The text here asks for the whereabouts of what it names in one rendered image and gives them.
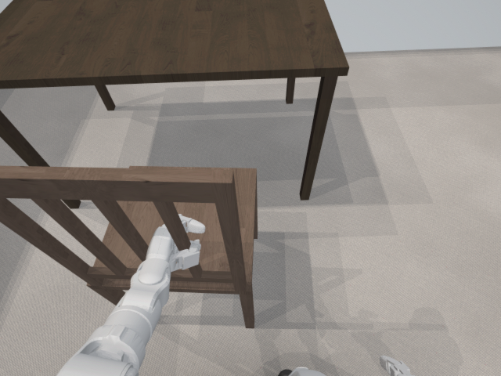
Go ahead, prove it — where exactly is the robot right hand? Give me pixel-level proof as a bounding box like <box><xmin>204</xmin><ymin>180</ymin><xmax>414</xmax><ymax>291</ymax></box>
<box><xmin>380</xmin><ymin>356</ymin><xmax>415</xmax><ymax>376</ymax></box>

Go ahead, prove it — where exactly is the left robot upper arm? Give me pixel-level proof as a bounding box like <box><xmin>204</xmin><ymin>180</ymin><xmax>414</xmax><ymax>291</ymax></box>
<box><xmin>60</xmin><ymin>353</ymin><xmax>139</xmax><ymax>376</ymax></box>

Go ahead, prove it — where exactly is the robot left hand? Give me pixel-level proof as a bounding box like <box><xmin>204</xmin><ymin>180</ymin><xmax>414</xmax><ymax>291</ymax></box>
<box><xmin>146</xmin><ymin>214</ymin><xmax>205</xmax><ymax>272</ymax></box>

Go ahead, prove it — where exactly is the chair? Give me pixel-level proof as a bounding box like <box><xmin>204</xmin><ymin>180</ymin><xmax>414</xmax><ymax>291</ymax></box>
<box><xmin>0</xmin><ymin>166</ymin><xmax>258</xmax><ymax>328</ymax></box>

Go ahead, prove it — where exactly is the table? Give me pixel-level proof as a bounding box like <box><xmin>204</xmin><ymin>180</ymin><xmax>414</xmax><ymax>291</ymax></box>
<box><xmin>0</xmin><ymin>0</ymin><xmax>349</xmax><ymax>209</ymax></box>

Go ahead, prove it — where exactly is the robot left forearm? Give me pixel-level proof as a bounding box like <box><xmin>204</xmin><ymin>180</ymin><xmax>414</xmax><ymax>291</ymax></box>
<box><xmin>56</xmin><ymin>258</ymin><xmax>171</xmax><ymax>376</ymax></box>

